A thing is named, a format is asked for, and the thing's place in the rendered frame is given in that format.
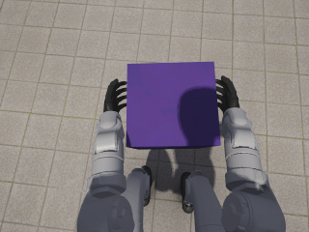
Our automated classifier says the left robot upper arm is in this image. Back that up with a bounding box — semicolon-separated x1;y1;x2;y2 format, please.
77;194;135;232

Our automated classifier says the right robot upper arm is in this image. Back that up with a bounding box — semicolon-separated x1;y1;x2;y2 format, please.
221;191;286;232

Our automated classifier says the left robot forearm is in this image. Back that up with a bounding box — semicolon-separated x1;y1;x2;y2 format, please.
76;110;126;231

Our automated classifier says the carton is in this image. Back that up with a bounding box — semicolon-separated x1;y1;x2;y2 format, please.
126;61;221;150

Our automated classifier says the right robot thigh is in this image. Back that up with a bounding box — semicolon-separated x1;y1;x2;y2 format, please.
185;175;226;232

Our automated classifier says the robot left hand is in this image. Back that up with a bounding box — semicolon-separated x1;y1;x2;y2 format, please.
103;78;127;113

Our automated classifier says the robot right hand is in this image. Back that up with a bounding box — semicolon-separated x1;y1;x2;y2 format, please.
215;75;240;115

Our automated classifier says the right robot forearm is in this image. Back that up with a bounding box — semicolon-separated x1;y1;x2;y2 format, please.
221;107;286;231

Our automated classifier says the robot left foot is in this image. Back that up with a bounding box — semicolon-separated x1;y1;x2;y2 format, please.
142;166;152;207

